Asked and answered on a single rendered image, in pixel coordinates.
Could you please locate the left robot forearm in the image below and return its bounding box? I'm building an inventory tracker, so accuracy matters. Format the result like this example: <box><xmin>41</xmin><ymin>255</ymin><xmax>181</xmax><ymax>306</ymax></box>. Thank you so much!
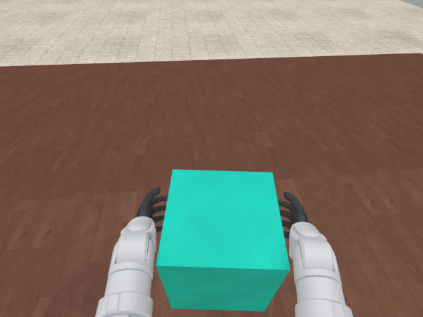
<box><xmin>95</xmin><ymin>216</ymin><xmax>157</xmax><ymax>317</ymax></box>

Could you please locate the right robot forearm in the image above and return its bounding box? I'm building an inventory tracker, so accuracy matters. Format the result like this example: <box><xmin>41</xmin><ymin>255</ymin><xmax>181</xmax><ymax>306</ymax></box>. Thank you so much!
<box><xmin>289</xmin><ymin>222</ymin><xmax>353</xmax><ymax>317</ymax></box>

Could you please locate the robot left hand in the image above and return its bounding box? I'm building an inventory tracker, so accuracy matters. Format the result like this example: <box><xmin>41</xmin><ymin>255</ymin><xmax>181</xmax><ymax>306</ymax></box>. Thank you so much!
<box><xmin>136</xmin><ymin>188</ymin><xmax>168</xmax><ymax>232</ymax></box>

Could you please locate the robot right hand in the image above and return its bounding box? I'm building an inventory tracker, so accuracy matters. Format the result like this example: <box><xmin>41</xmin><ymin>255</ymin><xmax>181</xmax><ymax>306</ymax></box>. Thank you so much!
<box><xmin>278</xmin><ymin>192</ymin><xmax>308</xmax><ymax>239</ymax></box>

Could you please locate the carton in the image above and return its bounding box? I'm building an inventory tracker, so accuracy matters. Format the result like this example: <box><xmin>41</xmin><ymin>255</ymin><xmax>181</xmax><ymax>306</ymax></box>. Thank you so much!
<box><xmin>156</xmin><ymin>169</ymin><xmax>290</xmax><ymax>312</ymax></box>

